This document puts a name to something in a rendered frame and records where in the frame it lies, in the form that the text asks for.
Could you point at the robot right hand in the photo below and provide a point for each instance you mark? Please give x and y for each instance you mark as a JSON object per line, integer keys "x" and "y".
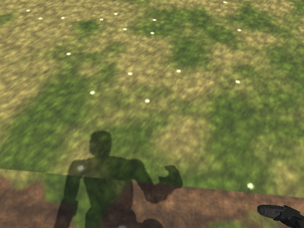
{"x": 285, "y": 214}

